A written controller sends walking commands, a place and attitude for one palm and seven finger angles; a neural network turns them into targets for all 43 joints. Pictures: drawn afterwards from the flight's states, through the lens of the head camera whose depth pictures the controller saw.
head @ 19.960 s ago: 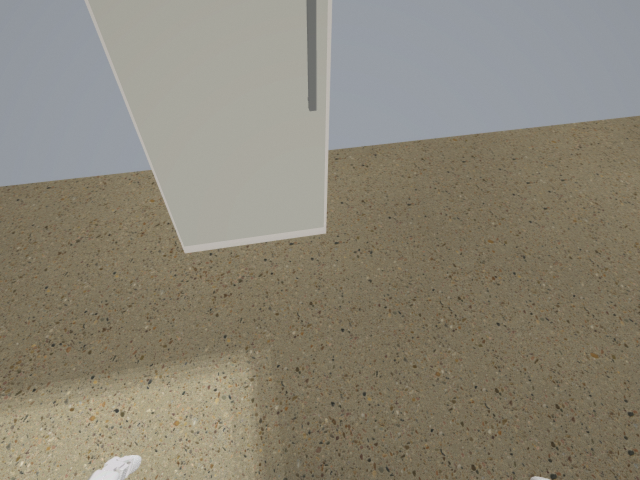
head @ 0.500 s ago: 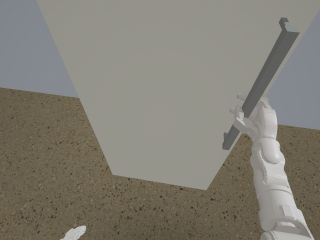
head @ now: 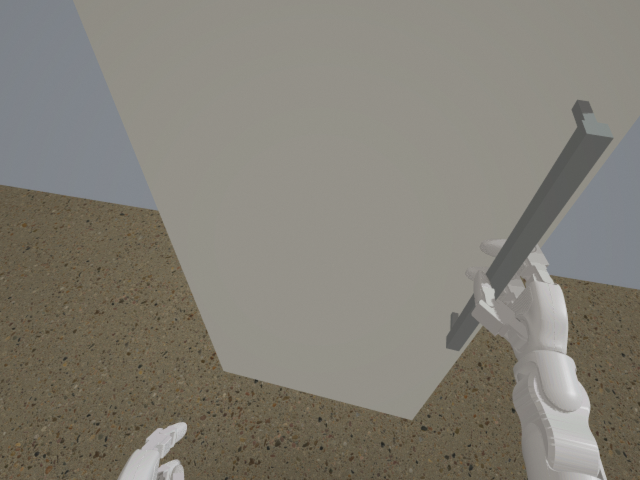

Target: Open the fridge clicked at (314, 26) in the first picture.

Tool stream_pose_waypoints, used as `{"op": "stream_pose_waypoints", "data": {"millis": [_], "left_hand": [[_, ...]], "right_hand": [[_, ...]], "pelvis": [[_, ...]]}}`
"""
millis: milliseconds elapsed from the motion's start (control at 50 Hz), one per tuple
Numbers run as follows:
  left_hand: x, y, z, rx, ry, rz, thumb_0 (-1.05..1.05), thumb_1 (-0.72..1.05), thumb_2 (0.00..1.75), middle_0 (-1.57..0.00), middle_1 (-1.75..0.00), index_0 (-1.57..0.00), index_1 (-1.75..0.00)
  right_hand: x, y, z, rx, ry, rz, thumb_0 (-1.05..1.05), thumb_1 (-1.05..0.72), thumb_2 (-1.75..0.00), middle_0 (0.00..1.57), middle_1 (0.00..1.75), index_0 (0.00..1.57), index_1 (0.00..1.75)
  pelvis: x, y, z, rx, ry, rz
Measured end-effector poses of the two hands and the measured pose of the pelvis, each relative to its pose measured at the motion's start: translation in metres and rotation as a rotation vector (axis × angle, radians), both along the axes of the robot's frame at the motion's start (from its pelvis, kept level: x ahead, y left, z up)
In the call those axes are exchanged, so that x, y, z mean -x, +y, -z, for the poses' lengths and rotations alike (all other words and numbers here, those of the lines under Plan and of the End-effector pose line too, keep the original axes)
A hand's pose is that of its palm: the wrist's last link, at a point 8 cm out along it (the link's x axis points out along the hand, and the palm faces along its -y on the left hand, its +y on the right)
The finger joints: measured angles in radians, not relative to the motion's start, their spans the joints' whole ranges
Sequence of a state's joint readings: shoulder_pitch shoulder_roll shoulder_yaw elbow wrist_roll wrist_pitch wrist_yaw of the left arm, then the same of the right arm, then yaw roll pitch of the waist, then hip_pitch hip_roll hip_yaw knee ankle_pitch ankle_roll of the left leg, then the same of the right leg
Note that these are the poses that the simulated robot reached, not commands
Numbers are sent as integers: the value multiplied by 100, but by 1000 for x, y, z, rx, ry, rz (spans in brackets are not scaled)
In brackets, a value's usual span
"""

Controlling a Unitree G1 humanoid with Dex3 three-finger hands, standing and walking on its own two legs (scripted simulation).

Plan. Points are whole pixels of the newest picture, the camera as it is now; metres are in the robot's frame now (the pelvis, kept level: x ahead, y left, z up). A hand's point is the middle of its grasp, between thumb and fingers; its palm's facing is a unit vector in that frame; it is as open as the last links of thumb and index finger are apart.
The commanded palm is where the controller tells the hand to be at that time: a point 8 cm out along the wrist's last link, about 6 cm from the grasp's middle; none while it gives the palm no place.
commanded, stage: walk backward, drawing the door open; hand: right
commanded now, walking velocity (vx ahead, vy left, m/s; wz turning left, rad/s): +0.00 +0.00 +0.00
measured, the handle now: (500, 258) +0.39 -0.18 +0.10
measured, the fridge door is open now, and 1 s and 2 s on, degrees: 3 33 66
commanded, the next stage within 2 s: stop walking and hold the door back in 2.00 s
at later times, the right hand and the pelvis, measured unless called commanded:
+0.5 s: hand (457, 384) +0.23 -0.11 +0.08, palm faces +0.13 +0.97 -0.19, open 6.0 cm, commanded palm +0.18 -0.16 +0.09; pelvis -0.01 +0.02 +0.01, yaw -4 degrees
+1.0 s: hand out of the picture +0.11 -0.03 +0.08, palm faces +0.28 +0.95 -0.15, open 6.0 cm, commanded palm +0.07 -0.07 +0.09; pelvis -0.11 +0.15 +0.00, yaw -19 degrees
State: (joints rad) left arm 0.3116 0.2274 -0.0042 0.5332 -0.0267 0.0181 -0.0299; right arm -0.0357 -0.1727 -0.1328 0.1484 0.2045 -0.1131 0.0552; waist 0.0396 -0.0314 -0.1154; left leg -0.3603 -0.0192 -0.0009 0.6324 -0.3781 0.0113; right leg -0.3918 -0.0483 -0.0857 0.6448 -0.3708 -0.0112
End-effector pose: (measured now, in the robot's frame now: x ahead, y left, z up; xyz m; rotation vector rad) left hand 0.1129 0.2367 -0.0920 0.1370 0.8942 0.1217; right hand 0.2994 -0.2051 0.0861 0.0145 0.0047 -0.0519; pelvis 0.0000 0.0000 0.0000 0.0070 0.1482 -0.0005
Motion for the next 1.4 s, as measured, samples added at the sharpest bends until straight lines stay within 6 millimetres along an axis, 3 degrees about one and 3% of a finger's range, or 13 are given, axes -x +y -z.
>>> {"op": "stream_pose_waypoints", "data": {"millis": [120,260,360,480,620,720,820,900,1060,1160,1200,1280,1400], "left_hand": [[-35,-6,-10,-9,-67,16,2,91,90,-20,-30,-19,-30],[-74,-21,-23,-50,-110,56,2,91,90,-20,-30,-19,-30],[-84,-32,-25,1,-177,96,1,91,90,-20,-30,-20,-30],[-70,-30,-10,57,-130,140,1,91,90,-20,-30,-20,-30],[-35,0,-8,-21,-68,151,2,91,90,-20,-30,-20,-30],[-14,21,-6,-90,-103,134,2,91,90,-20,-30,-20,-30],[14,34,-14,-83,-90,185,2,91,90,-20,-30,-20,-30],[24,47,-12,-55,-80,236,2,91,90,-20,-30,-20,-30],[19,89,7,-13,-73,320,2,91,90,-20,-30,-20,-30],[14,112,2,-81,-95,411,2,91,90,-20,-30,-20,-30],[8,117,4,-96,-149,457,2,91,90,-20,-30,-20,-30],[10,131,3,-88,-124,569,2,91,90,-20,-30,-20,-30],[-1,165,4,-31,-58,705,2,91,90,-20,-30,-20,-30]], "right_hand": [[47,10,-3,22,14,-41,2,-73,-76,22,131,24,130],[69,22,-8,164,82,-77,-1,-67,-80,36,135,36,136],[81,30,-10,187,122,-11,-2,-65,-80,39,135,38,138],[97,42,-11,197,138,79,-2,-66,-82,40,134,34,140],[124,57,-8,169,99,89,-2,-67,-79,40,135,34,140],[144,68,-4,135,24,68,0,-67,-79,42,137,34,140],[169,85,-6,160,53,104,-1,-67,-76,42,136,34,140],[192,105,-6,150,57,147,-1,-68,-76,40,135,34,140],[238,152,-7,159,78,272,-1,-67,-76,41,133,34,140],[259,175,-6,148,55,299,0,-66,-76,42,134,36,140],[266,184,-3,135,0,307,1,-66,-76,42,135,36,140],[280,204,-2,175,-19,360,0,-65,-77,44,137,34,140],[302,242,-6,174,50,495,0,-65,-77,42,135,33,140]], "pelvis": [[-17,-4,-2,-4,-25,-14],[-17,-10,-13,5,-77,13],[-11,-4,-14,21,-96,35],[6,18,-13,37,-94,55],[35,39,-13,46,-115,103],[55,48,0,29,-153,134],[78,76,-9,18,-177,209],[91,106,-10,-2,-169,249],[115,169,-4,32,-163,387],[123,199,-3,51,-143,487],[129,211,8,34,-131,520],[136,253,5,69,-158,585],[125,317,-7,11,-176,668]]}}
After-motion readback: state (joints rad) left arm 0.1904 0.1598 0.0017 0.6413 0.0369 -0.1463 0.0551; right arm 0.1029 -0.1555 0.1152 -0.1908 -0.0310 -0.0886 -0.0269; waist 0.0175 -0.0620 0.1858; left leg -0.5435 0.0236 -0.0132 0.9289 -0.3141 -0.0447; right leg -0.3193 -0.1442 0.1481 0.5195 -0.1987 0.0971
